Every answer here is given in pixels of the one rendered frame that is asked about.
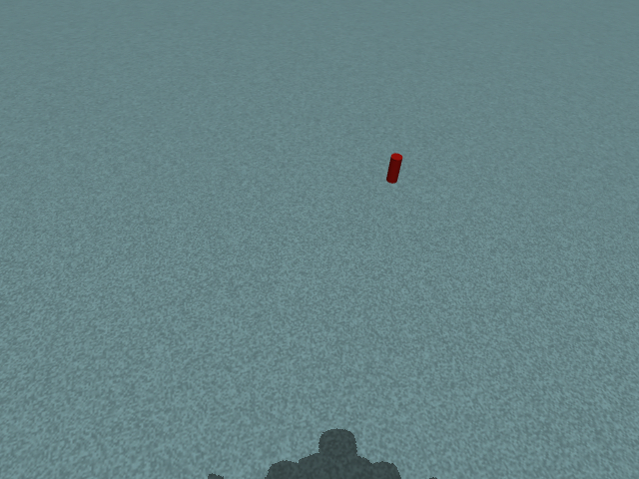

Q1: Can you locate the can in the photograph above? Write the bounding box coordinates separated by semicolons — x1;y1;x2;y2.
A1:
386;154;402;184

